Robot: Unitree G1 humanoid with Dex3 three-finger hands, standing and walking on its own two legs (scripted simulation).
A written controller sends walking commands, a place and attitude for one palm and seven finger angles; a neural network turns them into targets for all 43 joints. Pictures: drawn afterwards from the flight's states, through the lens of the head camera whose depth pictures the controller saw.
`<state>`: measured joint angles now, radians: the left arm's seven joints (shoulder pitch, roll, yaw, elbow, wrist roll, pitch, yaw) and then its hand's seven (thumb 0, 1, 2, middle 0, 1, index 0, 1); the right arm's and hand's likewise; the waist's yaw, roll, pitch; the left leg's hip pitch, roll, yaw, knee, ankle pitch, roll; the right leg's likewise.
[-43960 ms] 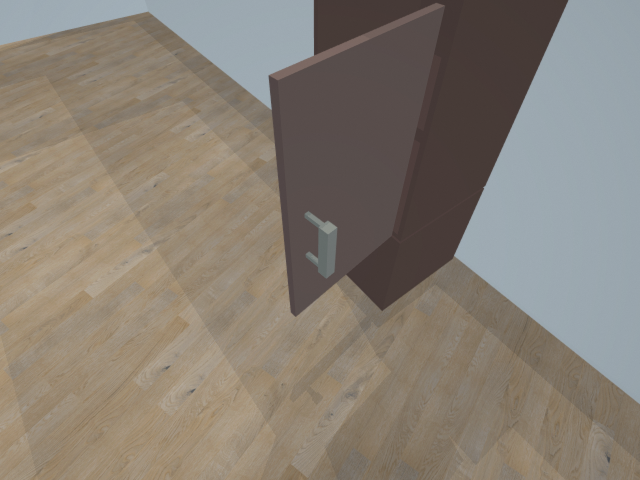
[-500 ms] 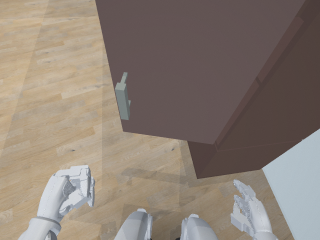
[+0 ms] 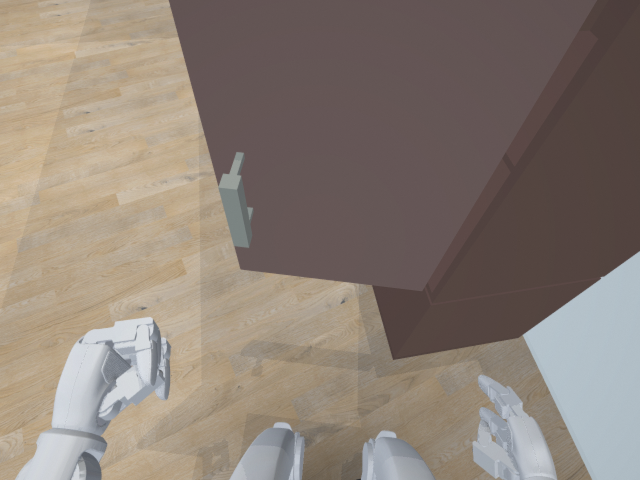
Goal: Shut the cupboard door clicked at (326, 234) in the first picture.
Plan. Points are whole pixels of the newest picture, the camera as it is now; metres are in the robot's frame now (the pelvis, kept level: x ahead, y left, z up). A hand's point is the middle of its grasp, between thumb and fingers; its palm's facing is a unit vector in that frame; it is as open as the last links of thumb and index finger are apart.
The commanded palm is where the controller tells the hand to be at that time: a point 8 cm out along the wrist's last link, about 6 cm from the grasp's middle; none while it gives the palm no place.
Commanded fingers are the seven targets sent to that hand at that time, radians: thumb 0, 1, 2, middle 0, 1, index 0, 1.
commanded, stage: bring the fist close to the handle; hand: left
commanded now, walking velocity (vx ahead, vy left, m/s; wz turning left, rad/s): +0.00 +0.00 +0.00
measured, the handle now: (240, 201) +0.47 +0.15 +0.03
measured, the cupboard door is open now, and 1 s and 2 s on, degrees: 73 73 70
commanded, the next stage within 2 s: push the door shut along its arc in 1.50 s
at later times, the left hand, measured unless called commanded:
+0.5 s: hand (209, 341) +0.26 +0.15 +0.04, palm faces -0.07 -1.00 -0.02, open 3.1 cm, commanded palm +0.26 +0.20 +0.04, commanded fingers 0.00 0.90 0.90 -1.30 -1.50 -1.30 -1.50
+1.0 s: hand (251, 278) +0.35 +0.12 +0.02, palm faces -0.07 -1.00 -0.04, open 3.1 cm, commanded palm +0.34 +0.17 +0.03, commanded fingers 0.00 0.90 0.90 -1.30 -1.50 -1.30 -1.50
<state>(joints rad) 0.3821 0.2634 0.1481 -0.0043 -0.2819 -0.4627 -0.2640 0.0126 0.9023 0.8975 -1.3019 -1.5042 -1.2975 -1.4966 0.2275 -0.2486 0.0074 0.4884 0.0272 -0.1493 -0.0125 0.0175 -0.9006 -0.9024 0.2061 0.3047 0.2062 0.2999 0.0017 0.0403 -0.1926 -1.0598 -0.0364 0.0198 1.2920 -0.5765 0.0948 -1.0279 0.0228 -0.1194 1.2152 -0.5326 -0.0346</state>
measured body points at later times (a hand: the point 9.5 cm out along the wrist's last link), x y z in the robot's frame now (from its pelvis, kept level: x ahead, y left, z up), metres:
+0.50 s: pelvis +0.00 -0.02 +0.00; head +0.09 +0.00 +0.44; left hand +0.26 +0.20 +0.04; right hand +0.18 -0.25 -0.08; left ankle +0.02 +0.05 -0.63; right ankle +0.03 -0.11 -0.63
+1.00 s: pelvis +0.00 -0.02 +0.00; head +0.10 -0.01 +0.44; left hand +0.35 +0.17 +0.03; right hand +0.16 -0.26 -0.11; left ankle +0.02 +0.05 -0.62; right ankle +0.03 -0.11 -0.62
